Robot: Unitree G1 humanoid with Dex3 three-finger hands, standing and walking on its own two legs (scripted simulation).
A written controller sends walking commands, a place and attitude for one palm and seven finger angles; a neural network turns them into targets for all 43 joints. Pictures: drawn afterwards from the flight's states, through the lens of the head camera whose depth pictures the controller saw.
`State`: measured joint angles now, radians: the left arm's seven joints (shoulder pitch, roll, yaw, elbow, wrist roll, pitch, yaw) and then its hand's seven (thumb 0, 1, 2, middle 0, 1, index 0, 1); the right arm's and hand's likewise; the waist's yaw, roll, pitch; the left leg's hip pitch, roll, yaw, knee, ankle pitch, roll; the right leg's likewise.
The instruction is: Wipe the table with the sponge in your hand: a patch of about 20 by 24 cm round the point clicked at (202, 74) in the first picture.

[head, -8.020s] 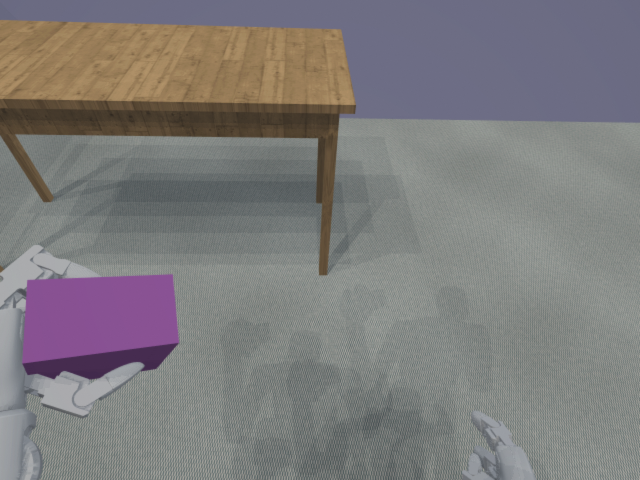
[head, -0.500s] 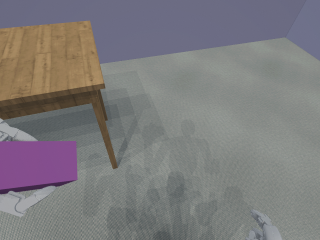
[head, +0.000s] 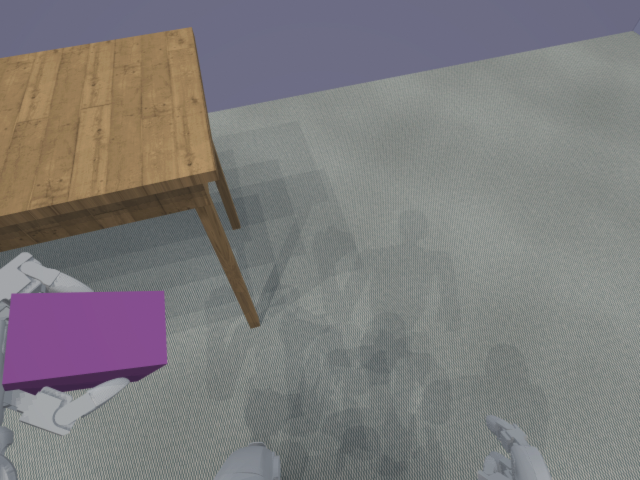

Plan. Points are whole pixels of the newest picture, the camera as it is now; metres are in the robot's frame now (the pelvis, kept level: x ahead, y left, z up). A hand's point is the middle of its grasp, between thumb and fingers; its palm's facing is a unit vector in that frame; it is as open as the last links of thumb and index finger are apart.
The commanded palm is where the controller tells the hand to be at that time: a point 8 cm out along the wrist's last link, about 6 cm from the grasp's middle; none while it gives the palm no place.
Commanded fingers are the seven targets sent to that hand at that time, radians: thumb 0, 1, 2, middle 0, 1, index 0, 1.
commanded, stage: take the last steps up to it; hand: left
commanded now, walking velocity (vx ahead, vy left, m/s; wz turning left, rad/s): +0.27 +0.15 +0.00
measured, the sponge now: (107, 343) +0.22 +0.21 +0.13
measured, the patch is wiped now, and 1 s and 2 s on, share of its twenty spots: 0.00 0.00 0.00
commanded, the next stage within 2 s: come to a stop and stand still in 0.56 s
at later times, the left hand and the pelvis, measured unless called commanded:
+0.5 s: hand (58, 229) +0.32 +0.27 +0.17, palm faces +0.35 -0.76 -0.54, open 10.5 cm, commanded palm +0.27 +0.32 +0.17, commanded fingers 0.00 0.10 1.30 -1.20 -1.60 -1.20 -1.60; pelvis +0.11 +0.05 -0.02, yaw -1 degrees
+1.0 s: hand (21, 182) +0.39 +0.35 +0.16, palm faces +0.36 -0.81 -0.46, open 10.5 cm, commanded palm +0.33 +0.38 +0.17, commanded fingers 0.00 0.10 1.30 -1.20 -1.60 -1.20 -1.60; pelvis +0.15 +0.10 -0.01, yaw -3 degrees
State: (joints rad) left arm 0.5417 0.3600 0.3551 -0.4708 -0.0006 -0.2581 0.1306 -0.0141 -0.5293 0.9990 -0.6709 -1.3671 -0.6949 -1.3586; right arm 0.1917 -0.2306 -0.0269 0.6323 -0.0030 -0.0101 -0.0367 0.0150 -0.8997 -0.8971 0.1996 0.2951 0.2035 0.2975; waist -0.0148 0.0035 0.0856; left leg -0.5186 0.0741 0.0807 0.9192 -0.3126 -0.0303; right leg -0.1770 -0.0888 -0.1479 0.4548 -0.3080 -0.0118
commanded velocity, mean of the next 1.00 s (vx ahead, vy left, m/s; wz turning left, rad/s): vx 0.07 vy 0.04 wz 0.00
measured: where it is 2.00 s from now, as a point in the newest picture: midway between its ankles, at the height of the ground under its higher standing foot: outside the picture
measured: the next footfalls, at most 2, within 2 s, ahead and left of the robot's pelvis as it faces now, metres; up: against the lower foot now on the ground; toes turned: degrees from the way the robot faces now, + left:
left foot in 0.16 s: +0.14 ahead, +0.16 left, +0.00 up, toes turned +10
right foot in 0.48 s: +0.17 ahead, -0.04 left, +0.00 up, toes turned -13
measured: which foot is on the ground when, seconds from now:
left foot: up 0.00-0.14, down 0.16-0.48, up 0.50-0.84, down 0.86-1.00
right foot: down 0.00-0.16, up 0.18-0.46, down 0.48-0.86, up 0.88-1.00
